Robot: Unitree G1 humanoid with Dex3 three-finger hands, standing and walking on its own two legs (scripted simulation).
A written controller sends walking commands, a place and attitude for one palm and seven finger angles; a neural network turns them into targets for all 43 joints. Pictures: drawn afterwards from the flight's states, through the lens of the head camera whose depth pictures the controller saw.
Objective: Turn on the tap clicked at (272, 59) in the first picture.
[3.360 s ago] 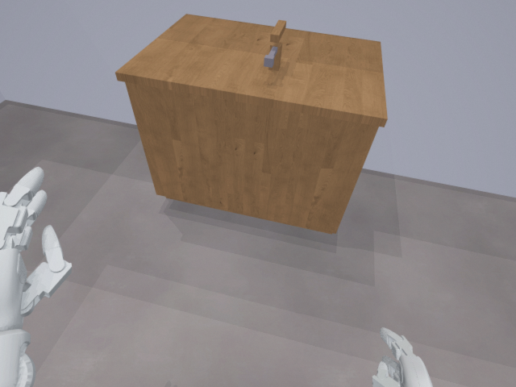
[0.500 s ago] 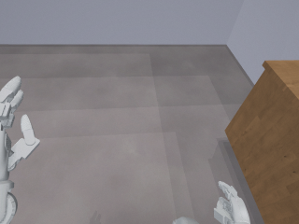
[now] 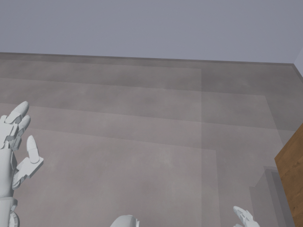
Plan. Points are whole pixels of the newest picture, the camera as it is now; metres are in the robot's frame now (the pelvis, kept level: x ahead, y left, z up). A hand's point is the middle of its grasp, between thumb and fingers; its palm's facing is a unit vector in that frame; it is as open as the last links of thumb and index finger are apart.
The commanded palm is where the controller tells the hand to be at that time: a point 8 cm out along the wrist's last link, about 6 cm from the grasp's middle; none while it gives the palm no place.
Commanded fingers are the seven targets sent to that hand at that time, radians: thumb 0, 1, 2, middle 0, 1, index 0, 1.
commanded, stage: walk to a spot facing it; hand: left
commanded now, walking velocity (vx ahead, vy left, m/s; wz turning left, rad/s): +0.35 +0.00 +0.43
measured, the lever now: out of the picture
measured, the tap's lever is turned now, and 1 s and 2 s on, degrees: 0 0 0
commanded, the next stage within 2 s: turn to face it in 0.84 s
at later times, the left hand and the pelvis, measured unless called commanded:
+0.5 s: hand (30, 121) +0.30 +0.30 +0.18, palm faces +0.51 -0.76 -0.40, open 7.4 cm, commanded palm +0.21 +0.34 +0.17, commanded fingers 0.00 0.90 0.90 -0.20 -0.30 -0.20 -0.30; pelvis +0.10 +0.04 -0.02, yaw +9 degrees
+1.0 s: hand (45, 98) +0.38 +0.31 +0.18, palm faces +0.58 -0.69 -0.43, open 7.4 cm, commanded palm +0.31 +0.34 +0.17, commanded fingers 0.00 0.90 0.90 -0.20 -0.30 -0.20 -0.30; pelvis +0.23 +0.03 -0.01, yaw +17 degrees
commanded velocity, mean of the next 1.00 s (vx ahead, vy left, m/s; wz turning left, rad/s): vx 0.28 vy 0.00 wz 0.24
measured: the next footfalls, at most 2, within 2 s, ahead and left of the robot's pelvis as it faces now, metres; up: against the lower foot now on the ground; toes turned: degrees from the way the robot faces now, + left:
left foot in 0.36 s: +0.18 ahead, +0.14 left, +0.00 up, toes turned +17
right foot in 0.76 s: +0.26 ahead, -0.10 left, +0.00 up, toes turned +3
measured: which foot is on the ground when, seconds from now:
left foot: up 0.00-0.34, down 0.36-0.76, up 0.78-1.00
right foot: down 0.00-0.36, up 0.38-0.74, down 0.76-1.00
